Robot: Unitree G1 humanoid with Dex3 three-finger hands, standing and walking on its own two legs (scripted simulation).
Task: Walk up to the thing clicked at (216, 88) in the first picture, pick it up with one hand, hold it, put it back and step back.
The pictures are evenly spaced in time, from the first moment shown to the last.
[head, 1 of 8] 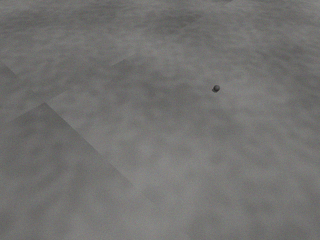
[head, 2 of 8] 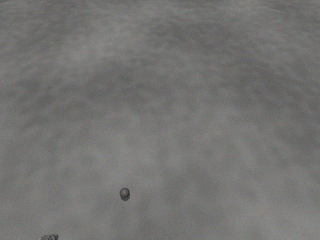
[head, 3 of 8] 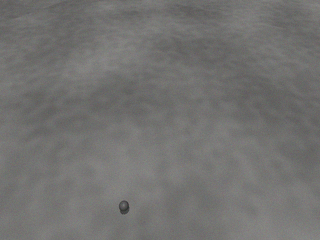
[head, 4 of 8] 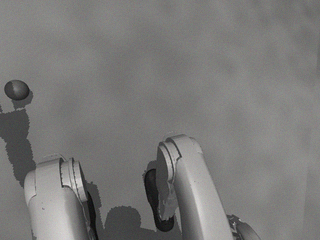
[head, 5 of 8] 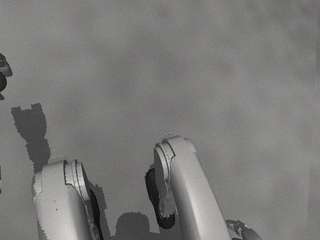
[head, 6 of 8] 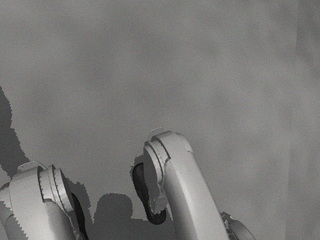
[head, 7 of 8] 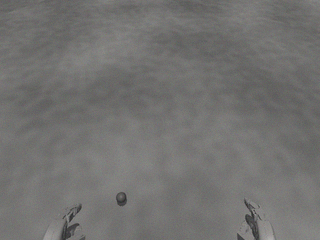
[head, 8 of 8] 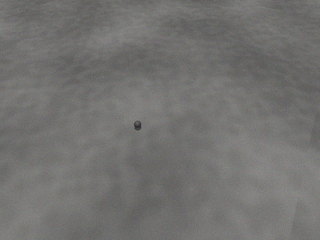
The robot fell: no
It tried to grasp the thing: yes
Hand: left
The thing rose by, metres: 0.69
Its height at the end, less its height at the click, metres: +0.00
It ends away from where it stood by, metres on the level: 0.01
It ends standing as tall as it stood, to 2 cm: yes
